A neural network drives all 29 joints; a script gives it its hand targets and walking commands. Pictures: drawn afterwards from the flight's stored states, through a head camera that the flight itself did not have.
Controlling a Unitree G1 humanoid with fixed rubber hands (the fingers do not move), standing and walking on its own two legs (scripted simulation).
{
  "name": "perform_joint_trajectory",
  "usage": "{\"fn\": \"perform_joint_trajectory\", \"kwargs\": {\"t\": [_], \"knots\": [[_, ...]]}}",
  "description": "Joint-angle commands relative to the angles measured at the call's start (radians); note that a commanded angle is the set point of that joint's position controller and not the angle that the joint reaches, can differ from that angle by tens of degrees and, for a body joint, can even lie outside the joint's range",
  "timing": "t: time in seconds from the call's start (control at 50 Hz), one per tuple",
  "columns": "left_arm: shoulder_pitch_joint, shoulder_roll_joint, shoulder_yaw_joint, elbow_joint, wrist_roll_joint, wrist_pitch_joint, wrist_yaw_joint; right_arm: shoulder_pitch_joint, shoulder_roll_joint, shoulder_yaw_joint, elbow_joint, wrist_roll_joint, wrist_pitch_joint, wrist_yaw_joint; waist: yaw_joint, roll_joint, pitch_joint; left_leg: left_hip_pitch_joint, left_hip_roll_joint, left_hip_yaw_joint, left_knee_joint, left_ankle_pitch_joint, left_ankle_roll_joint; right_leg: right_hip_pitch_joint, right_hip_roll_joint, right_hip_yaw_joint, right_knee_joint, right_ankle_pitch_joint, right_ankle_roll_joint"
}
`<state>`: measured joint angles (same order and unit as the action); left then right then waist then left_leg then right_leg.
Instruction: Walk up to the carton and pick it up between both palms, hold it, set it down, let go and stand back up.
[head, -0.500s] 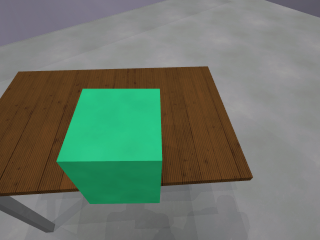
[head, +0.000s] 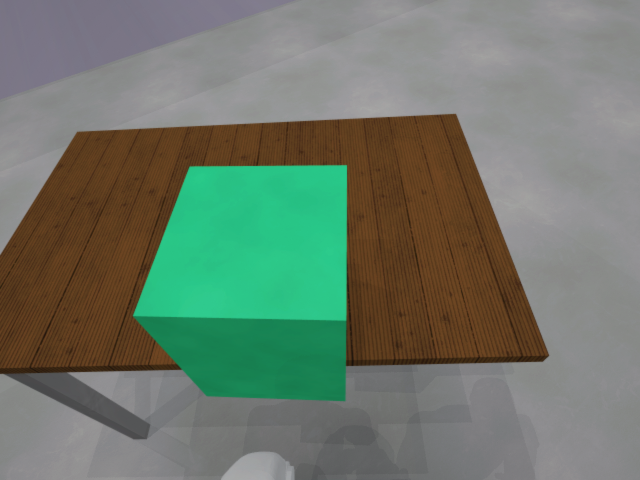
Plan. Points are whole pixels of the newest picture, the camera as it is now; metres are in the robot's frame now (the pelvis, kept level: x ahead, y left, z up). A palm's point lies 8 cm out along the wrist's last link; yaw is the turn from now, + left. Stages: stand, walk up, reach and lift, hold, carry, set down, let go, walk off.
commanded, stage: walk up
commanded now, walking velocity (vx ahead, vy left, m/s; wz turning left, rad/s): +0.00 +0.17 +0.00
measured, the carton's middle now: (271, 289) +0.34 +0.09 +0.02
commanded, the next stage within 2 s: none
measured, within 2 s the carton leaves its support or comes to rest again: neither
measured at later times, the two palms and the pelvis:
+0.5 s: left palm out of the picture +0.02 +0.35 -0.16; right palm out of the picture +0.09 -0.10 -0.12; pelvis +0.03 +0.12 +0.00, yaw -1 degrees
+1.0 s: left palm out of the picture +0.03 +0.35 -0.15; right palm out of the picture -0.03 -0.16 -0.13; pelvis -0.02 +0.10 +0.00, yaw -1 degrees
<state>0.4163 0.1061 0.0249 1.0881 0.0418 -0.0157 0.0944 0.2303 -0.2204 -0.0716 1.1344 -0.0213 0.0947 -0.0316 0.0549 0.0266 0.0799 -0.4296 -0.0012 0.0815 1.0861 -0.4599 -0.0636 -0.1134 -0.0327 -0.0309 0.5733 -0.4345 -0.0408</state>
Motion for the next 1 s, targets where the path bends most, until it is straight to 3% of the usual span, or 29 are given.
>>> {"fn": "perform_joint_trajectory", "kwargs": {"t": [0.0,0.12,0.14,0.16,0.18,0.2,0.22,0.24,0.26,0.28,0.3,0.34,0.36,0.42,0.52,0.58,0.62,0.64,0.66,0.7,0.76,0.78,0.8,0.82,0.84,0.86,0.88,0.92,0.98], "knots": [[0.050,0.138,0.018,-0.052,0.003,-0.013,-0.016,-0.048,-0.014,-0.006,-0.107,-0.004,-0.006,0.003,-0.014,-0.277,0.072,-0.166,0.035,-0.088,0.066,0.104,-0.007,-0.039,-0.314,0.274,-0.214,0.800,-0.152],[0.120,0.226,0.049,-0.043,0.012,-0.022,-0.016,-0.147,-0.033,-0.001,-0.188,0.017,-0.015,0.006,0.026,-0.307,0.075,-0.157,0.057,-0.037,-0.242,0.045,-0.021,0.070,-0.306,0.229,-0.150,0.993,-0.121],[0.079,0.259,0.064,-0.056,0.003,-0.009,-0.011,-0.112,-0.070,-0.013,-0.191,0.035,-0.018,0.006,0.007,-0.341,0.108,-0.109,0.047,-0.034,-0.299,0.010,-0.019,0.052,-0.278,0.194,-0.067,1.327,-0.104],[0.082,0.268,0.071,-0.059,0.002,-0.003,-0.011,-0.084,-0.075,-0.011,-0.186,0.042,-0.025,0.011,0.012,-0.351,0.052,-0.034,0.030,-0.013,-0.375,0.018,-0.015,0.057,-0.254,0.163,-0.046,1.378,-0.081],[0.091,0.254,0.069,-0.061,0.006,-0.002,-0.016,-0.071,-0.042,0.000,-0.185,0.037,-0.030,0.017,0.014,-0.340,-0.028,0.067,0.020,0.017,-0.422,0.105,0.000,0.024,-0.261,0.154,-0.090,1.084,-0.063],[0.081,0.157,0.036,-0.012,-0.027,0.008,-0.032,-0.005,0.045,0.019,-0.179,0.043,-0.060,0.025,-0.085,-0.388,-0.100,0.324,0.013,-0.015,-0.621,0.285,0.031,-0.069,-0.089,0.066,-0.052,0.607,-0.038],[0.083,0.139,0.038,-0.013,-0.027,0.008,-0.042,0.097,-0.033,-0.004,-0.132,0.034,-0.083,0.020,-0.132,-0.215,-0.145,0.503,0.037,-0.010,-0.685,0.464,0.026,-0.159,-0.025,0.009,0.087,0.319,0.004],[0.099,0.116,0.033,-0.030,-0.022,0.007,-0.046,0.228,-0.122,-0.018,-0.090,0.014,-0.109,0.016,-0.158,0.060,-0.217,0.667,0.230,-0.204,-0.687,0.584,0.049,-0.337,0.020,0.000,0.276,-0.187,0.031],[0.142,0.076,0.025,-0.038,-0.015,0.016,-0.040,0.228,-0.182,-0.011,-0.107,0.004,-0.121,0.009,-0.090,0.196,-0.224,0.589,0.418,-0.415,-0.697,0.868,0.074,-0.337,0.015,0.034,0.356,-0.328,0.053],[0.168,0.107,0.038,-0.051,-0.048,0.039,-0.041,0.156,-0.224,-0.020,-0.109,0.032,-0.107,0.006,-0.095,0.349,-0.299,0.372,0.471,-0.515,-0.783,0.738,0.229,-0.154,-0.002,0.083,0.380,-0.243,0.032],[0.059,0.144,0.042,-0.080,-0.048,0.050,-0.049,0.017,-0.189,-0.015,-0.147,0.017,-0.101,0.012,-0.074,0.388,-0.178,0.251,0.406,-0.533,-0.864,0.571,0.251,-0.167,-0.014,0.080,0.413,-0.198,0.024],[0.029,0.111,0.037,-0.046,-0.027,0.050,-0.073,-0.131,-0.032,0.040,-0.209,0.006,-0.105,0.011,-0.028,0.276,-0.048,0.239,0.292,-0.299,-0.831,0.538,0.182,-0.221,-0.025,0.092,0.413,-0.121,0.019],[0.052,0.086,0.031,-0.027,-0.021,0.052,-0.078,-0.133,-0.021,0.046,-0.215,0.009,-0.109,0.003,-0.020,0.248,-0.046,0.244,0.290,-0.251,-0.810,0.638,0.189,-0.211,-0.028,0.085,0.398,-0.097,0.020],[0.028,0.088,0.026,-0.020,-0.015,0.054,-0.067,-0.034,-0.024,0.050,-0.161,0.015,-0.127,-0.002,-0.022,0.177,-0.056,0.220,0.258,-0.209,-0.778,0.849,0.222,-0.118,-0.008,0.071,0.337,-0.058,0.022],[-0.033,0.099,0.017,-0.021,-0.034,0.065,-0.049,-0.001,-0.048,0.054,-0.140,0.000,-0.125,-0.012,-0.034,0.125,-0.052,0.257,0.260,-0.231,-0.789,0.623,0.267,-0.104,0.006,0.042,0.091,-0.066,0.020],[0.001,0.076,0.006,0.005,-0.036,0.051,-0.048,-0.006,-0.047,0.051,-0.131,0.008,-0.110,-0.010,-0.005,0.072,-0.063,0.207,0.248,-0.238,-0.769,0.525,0.242,0.027,0.000,0.025,-0.160,0.185,0.004],[0.007,0.108,0.003,0.017,-0.017,0.028,-0.052,-0.005,-0.023,0.052,-0.133,0.023,-0.110,0.000,-0.018,-0.055,-0.065,0.119,0.177,-0.176,-0.717,0.406,0.158,0.131,-0.088,0.136,-0.262,0.393,-0.006],[-0.066,0.138,0.008,0.015,-0.032,0.026,-0.055,0.040,0.027,0.059,-0.126,0.030,-0.098,0.002,-0.081,-0.209,0.002,0.188,0.083,-0.086,-0.748,0.240,0.127,-0.062,-0.109,0.181,-0.265,0.289,-0.036],[-0.126,0.128,0.005,0.007,-0.034,0.023,-0.060,0.061,0.048,0.069,-0.107,0.022,-0.091,0.000,-0.090,-0.278,0.054,0.320,0.089,-0.088,-0.753,0.233,0.114,-0.206,-0.108,0.194,-0.316,0.149,-0.039],[-0.162,0.068,-0.010,-0.004,-0.026,0.007,-0.060,0.076,-0.021,0.050,-0.082,0.012,-0.101,0.001,-0.092,-0.188,0.045,0.295,0.112,-0.121,-0.743,0.370,0.128,-0.078,-0.069,0.122,-0.308,0.313,-0.002],[-0.085,0.081,-0.008,0.025,-0.040,0.000,-0.054,0.091,0.003,0.056,-0.052,0.005,-0.107,0.004,-0.068,-0.118,0.041,0.316,0.113,-0.114,-0.770,0.367,0.125,-0.073,-0.070,0.127,-0.305,0.285,-0.006],[-0.135,0.310,0.076,0.014,-0.048,0.041,-0.050,0.119,-0.159,0.001,-0.114,-0.015,-0.108,-0.024,-0.152,-0.243,0.148,0.337,0.302,-0.227,-0.657,0.814,0.161,-0.244,-0.021,0.021,-0.039,0.380,0.056],[-0.132,0.261,0.076,-0.018,-0.043,0.064,-0.052,0.249,-0.224,-0.015,-0.073,-0.012,-0.101,-0.039,-0.161,-0.039,0.049,0.435,0.478,-0.412,-0.679,1.170,0.273,-0.337,0.039,-0.041,0.171,0.025,0.079],[-0.121,0.222,0.076,-0.029,-0.026,0.083,-0.059,0.297,-0.211,-0.011,-0.052,-0.005,-0.095,-0.053,-0.156,0.045,-0.011,0.425,0.599,-0.500,-0.686,1.326,0.377,-0.358,0.037,-0.002,0.437,-0.248,0.076],[-0.120,0.184,0.072,-0.048,-0.021,0.095,-0.065,0.304,-0.213,-0.018,-0.055,0.002,-0.096,-0.059,-0.148,0.054,-0.079,0.374,0.629,-0.478,-0.714,1.247,0.415,-0.338,0.031,0.051,0.591,-0.255,0.079],[-0.147,0.027,0.027,-0.089,-0.037,0.075,-0.063,0.142,-0.142,-0.005,-0.086,0.019,-0.095,-0.053,-0.087,0.215,-0.099,0.191,0.429,-0.233,-0.731,1.058,0.397,-0.178,-0.004,0.075,0.574,-0.211,0.064],[-0.169,0.051,0.032,-0.098,-0.045,0.066,-0.073,0.022,-0.110,-0.006,-0.131,0.006,-0.089,-0.052,-0.062,0.248,-0.103,0.109,0.329,-0.154,-0.728,0.903,0.334,-0.148,0.014,0.071,0.593,-0.159,0.058],[-0.152,0.119,0.050,-0.101,-0.036,0.070,-0.077,-0.085,-0.098,-0.001,-0.178,-0.017,-0.076,-0.051,-0.024,0.245,-0.089,0.039,0.259,-0.115,-0.738,0.680,0.251,-0.142,0.013,0.074,0.540,-0.083,0.063],[-0.099,0.131,0.049,-0.097,-0.032,0.070,-0.057,-0.061,-0.120,-0.004,-0.178,-0.017,-0.069,-0.035,-0.032,0.218,-0.137,0.226,0.295,-0.162,-0.699,0.755,0.249,-0.220,-0.014,0.044,0.267,-0.066,0.073]]}}
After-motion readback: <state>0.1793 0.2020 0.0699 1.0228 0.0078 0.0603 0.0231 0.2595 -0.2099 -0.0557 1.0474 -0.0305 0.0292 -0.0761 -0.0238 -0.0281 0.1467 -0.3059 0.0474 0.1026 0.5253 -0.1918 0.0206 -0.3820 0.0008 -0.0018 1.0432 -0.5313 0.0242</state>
